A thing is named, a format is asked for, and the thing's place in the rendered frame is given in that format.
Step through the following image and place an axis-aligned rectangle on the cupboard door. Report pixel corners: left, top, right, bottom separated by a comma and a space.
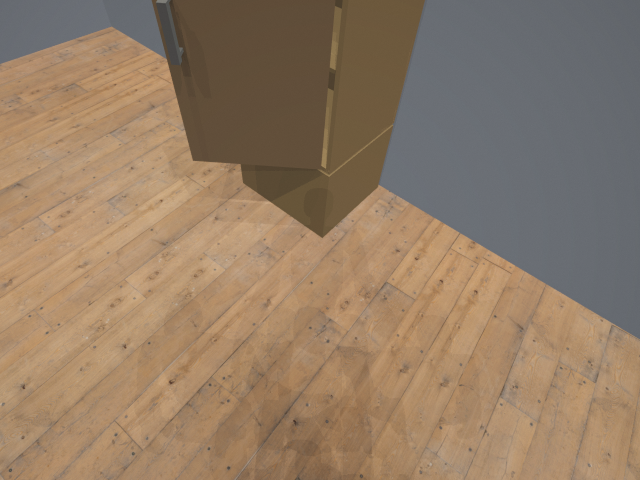
152, 0, 335, 170

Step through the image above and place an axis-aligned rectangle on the handle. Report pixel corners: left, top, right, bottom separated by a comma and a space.
156, 0, 184, 65

